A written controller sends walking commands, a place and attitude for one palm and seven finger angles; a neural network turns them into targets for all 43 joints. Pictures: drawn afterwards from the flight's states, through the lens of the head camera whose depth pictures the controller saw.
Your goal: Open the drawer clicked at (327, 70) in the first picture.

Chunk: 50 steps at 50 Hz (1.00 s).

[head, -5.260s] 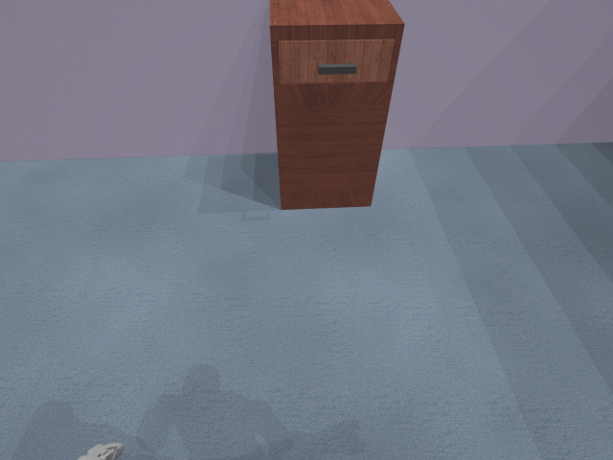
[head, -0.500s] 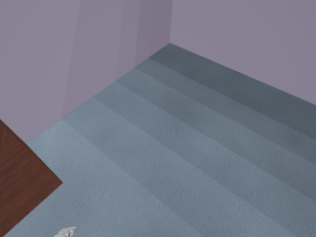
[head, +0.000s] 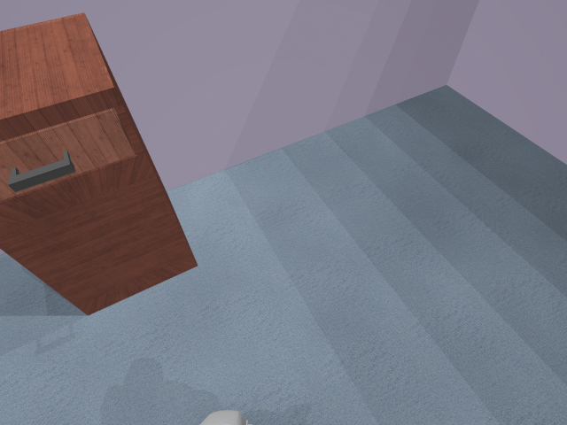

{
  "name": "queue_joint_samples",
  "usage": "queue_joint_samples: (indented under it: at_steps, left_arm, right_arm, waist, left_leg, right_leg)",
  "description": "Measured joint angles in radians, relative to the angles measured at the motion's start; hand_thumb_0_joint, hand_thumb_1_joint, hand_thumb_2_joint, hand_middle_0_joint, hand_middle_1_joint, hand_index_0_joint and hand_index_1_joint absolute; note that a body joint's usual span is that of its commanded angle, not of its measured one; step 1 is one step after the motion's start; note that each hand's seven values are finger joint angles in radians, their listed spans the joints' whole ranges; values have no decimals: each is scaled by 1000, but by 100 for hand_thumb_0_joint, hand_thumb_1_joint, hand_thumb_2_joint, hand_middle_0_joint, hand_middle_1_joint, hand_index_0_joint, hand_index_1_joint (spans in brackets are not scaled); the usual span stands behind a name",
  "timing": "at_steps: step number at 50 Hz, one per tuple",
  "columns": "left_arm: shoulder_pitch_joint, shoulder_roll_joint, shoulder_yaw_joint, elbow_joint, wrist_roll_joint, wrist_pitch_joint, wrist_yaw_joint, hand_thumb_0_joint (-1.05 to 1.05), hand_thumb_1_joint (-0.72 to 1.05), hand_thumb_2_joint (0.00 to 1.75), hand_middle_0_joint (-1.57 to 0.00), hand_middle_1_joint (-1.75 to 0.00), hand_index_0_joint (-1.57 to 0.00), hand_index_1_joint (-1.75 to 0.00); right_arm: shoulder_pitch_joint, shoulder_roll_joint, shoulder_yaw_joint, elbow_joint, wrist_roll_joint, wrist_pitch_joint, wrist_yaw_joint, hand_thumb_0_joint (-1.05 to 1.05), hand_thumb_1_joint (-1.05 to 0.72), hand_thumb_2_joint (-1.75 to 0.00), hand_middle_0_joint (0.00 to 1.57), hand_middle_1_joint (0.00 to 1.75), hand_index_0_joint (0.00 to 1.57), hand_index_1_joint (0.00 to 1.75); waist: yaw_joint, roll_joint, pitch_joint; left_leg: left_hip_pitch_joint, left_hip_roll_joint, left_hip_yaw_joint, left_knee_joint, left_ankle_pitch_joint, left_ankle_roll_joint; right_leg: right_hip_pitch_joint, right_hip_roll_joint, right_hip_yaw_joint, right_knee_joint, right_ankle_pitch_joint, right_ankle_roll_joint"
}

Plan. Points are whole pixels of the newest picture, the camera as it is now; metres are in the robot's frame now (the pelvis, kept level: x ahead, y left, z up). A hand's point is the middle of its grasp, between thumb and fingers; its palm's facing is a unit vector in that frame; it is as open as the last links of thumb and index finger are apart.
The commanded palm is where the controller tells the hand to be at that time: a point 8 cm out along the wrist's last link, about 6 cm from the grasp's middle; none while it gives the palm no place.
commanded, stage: turn to face it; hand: left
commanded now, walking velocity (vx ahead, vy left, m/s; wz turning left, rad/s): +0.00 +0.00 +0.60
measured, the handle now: (41, 168) +0.60 +0.61 -0.07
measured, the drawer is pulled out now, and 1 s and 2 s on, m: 0.00 0.00 0.00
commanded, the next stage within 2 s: take the last steps up to it in 0.82 s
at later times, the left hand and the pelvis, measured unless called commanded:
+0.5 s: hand out of the picture +0.06 +0.25 -0.14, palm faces +0.29 -0.91 -0.29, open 7.4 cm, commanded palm none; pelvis -0.01 +0.01 +0.00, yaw +17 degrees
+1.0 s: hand out of the picture -0.14 +0.17 -0.18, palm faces +0.55 -0.80 -0.25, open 7.4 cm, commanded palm none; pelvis -0.04 +0.00 -0.01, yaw +30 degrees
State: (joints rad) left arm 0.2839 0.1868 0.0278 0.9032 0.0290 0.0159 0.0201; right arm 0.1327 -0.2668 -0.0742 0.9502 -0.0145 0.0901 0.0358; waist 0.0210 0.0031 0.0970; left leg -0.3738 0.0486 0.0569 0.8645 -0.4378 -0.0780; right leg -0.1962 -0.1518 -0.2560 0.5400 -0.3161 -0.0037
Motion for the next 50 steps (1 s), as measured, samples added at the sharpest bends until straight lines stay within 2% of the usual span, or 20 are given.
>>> queue_joint_samples:
  at_steps: [2,4,5,7,9,11,16,22,25,27,28,29,31,34,37,40,46,48,50]
  left_arm:
    - [6,19,9,11,1,6,-1,1,91,90,-20,-30,-20,-30]
    - [20,39,21,18,-5,13,-3,1,91,90,-20,-30,-20,-30]
    - [20,54,29,23,-9,20,-5,1,91,90,-20,-30,-20,-30]
    - [6,79,40,35,-9,44,-1,1,91,90,-20,-30,-20,-30]
    - [-14,91,47,45,-11,58,2,1,91,90,-20,-30,-20,-30]
    - [-37,96,52,41,-11,58,-3,1,91,90,-20,-30,-20,-30]
    - [-88,92,49,4,-13,44,-6,1,91,90,-20,-30,-20,-30]
    - [-144,67,37,-33,-18,40,-2,1,91,90,-20,-30,-20,-30]
    - [-162,50,27,-51,-23,31,-1,1,91,90,-20,-30,-20,-30]
    - [-161,41,19,-67,-25,15,0,1,91,90,-20,-30,-20,-30]
    - [-162,31,16,-69,-21,4,2,1,91,90,-20,-30,-20,-30]
    - [-160,20,8,-71,-17,-1,3,1,91,90,-20,-30,-20,-30]
    - [-145,3,-3,-73,-15,-5,2,1,91,90,-20,-30,-20,-30]
    - [-116,-16,-10,-61,-14,-3,4,1,91,90,-20,-30,-20,-30]
    - [-90,-25,-12,-41,-13,-4,6,1,91,90,-20,-30,-20,-30]
    - [-64,-26,-11,-19,-9,-5,6,1,91,90,-20,-30,-20,-30]
    - [-15,-6,-1,33,2,-5,3,1,91,90,-20,-30,-20,-30]
    - [0,9,7,54,2,-2,4,1,91,90,-20,-30,-20,-30]
    - [21,23,13,77,-4,5,5,1,91,90,-20,-30,-20,-30]
  right_arm:
    - [-18,7,7,-15,2,-11,-1,1,-91,-89,20,30,20,30]
    - [-27,7,13,-38,1,-29,2,1,-91,-89,20,30,20,30]
    - [-35,11,12,-46,0,-41,1,1,-91,-89,20,30,20,30]
    - [-44,23,18,-57,2,-59,-2,0,-91,-89,20,30,20,30]
    - [-37,30,23,-63,1,-68,-12,0,-91,-89,20,30,20,30]
    - [-27,35,27,-62,-1,-68,-20,0,-91,-89,20,30,20,30]
    - [6,44,32,-52,-2,-64,-22,0,-91,-89,20,30,20,30]
    - [53,48,23,-40,-7,-54,-19,0,-90,-89,20,30,20,30]
    - [73,42,15,-33,-9,-45,-19,0,-90,-89,20,30,20,30]
    - [90,36,8,-29,-6,-39,-19,0,-90,-89,20,30,20,30]
    - [94,28,3,-25,-2,-36,-19,0,-90,-89,20,30,20,30]
    - [97,20,-4,-21,0,-31,-19,0,-91,-89,20,30,20,30]
    - [106,9,-13,-9,-5,-18,-18,0,-91,-89,20,30,20,30]
    - [110,-4,-21,7,-9,-8,-10,1,-91,-89,20,30,20,30]
    - [111,-7,-21,18,-10,-6,-7,1,-91,-89,20,30,20,30]
    - [104,-2,-16,31,-8,-2,-8,0,-91,-89,20,30,20,30]
    - [55,12,3,44,2,-8,-15,1,-91,-89,20,30,20,30]
    - [35,20,12,39,6,-20,-20,1,-91,-89,20,30,20,30]
    - [27,25,23,30,5,-42,-22,0,-91,-89,20,30,20,30]
  waist:
    - [10,-13,2]
    - [15,-21,-7]
    - [14,-34,-7]
    - [22,-54,1]
    - [19,-51,-4]
    - [15,-46,-7]
    - [1,-30,-16]
    - [-35,-2,-25]
    - [-52,20,-27]
    - [-56,30,-34]
    - [-57,48,-31]
    - [-63,64,-28]
    - [-65,69,-31]
    - [-64,70,-34]
    - [-60,58,-35]
    - [-47,39,-33]
    - [-4,3,-23]
    - [9,-10,-22]
    - [14,-13,-33]
  left_leg:
    - [46,-7,27,-107,14,13]
    - [113,-12,48,-266,122,33]
    - [110,-23,47,-276,142,58]
    - [93,-37,39,-236,110,96]
    - [97,-42,18,-245,104,110]
    - [112,-51,-5,-284,129,109]
    - [136,-76,-59,-365,189,116]
    - [120,-98,-127,-375,213,102]
    - [97,-105,-161,-350,210,85]
    - [71,-115,-181,-310,197,69]
    - [51,-110,-190,-266,179,66]
    - [22,-109,-188,-187,100,59]
    - [-43,-114,-158,19,-2,50]
    - [-102,-86,-113,244,38,32]
    - [-107,-53,-95,303,79,15]
    - [-73,-29,-86,249,66,5]
    - [41,-20,-46,-11,-18,14]
    - [90,-27,-26,-123,0,22]
    - [163,-28,-8,-291,80,37]
  right_leg:
    - [-14,-18,-22,30,-14,13]
    - [-41,-37,-43,93,-43,32]
    - [-73,-48,-22,167,-80,49]
    - [-149,-28,74,351,-199,73]
    - [-211,6,140,494,-205,86]
    - [-252,23,180,565,-153,94]
    - [-281,44,237,545,-78,109]
    - [-229,81,262,379,-104,106]
    - [-168,110,259,238,-98,95]
    - [-98,122,249,78,-15,86]
    - [-84,132,234,49,15,44]
    - [-82,133,216,56,19,12]
    - [-69,116,189,56,12,-17]
    - [-34,98,160,10,29,-21]
    - [-14,83,135,-25,48,-22]
    - [-7,67,113,-43,59,-21]
    - [-26,38,81,-35,68,-5]
    - [-39,28,72,-16,64,7]
    - [-59,24,60,23,48,24]
